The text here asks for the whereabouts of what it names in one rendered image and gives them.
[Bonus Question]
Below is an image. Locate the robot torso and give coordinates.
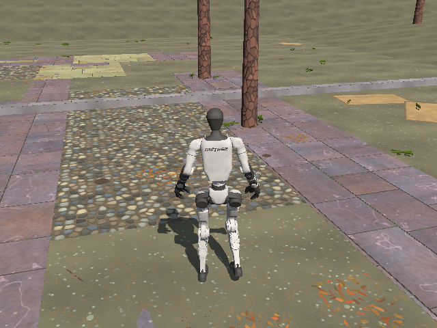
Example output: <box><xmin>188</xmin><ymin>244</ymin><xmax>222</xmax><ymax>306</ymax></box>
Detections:
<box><xmin>201</xmin><ymin>135</ymin><xmax>233</xmax><ymax>205</ymax></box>

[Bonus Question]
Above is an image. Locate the robot left upper arm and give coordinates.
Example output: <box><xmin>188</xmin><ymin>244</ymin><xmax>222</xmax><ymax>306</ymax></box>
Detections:
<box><xmin>183</xmin><ymin>138</ymin><xmax>202</xmax><ymax>176</ymax></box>

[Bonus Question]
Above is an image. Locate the robot right hand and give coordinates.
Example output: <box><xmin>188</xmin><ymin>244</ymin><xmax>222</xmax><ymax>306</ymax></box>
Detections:
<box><xmin>245</xmin><ymin>184</ymin><xmax>260</xmax><ymax>200</ymax></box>

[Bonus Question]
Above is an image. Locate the robot right forearm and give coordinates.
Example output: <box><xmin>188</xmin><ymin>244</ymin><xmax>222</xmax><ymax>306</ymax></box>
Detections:
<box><xmin>244</xmin><ymin>163</ymin><xmax>258</xmax><ymax>188</ymax></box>

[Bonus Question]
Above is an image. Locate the robot right upper arm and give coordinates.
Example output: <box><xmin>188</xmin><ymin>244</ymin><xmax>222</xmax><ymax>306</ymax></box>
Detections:
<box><xmin>230</xmin><ymin>137</ymin><xmax>251</xmax><ymax>174</ymax></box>

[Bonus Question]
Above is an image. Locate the robot left forearm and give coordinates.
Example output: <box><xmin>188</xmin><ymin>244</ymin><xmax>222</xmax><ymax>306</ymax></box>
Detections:
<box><xmin>176</xmin><ymin>165</ymin><xmax>189</xmax><ymax>188</ymax></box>

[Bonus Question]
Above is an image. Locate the robot left hand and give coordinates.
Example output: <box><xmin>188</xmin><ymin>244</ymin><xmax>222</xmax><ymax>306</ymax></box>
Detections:
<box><xmin>174</xmin><ymin>185</ymin><xmax>190</xmax><ymax>199</ymax></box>

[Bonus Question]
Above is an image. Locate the humanoid robot head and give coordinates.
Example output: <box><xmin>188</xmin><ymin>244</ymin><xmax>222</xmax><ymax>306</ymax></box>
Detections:
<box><xmin>204</xmin><ymin>108</ymin><xmax>228</xmax><ymax>141</ymax></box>

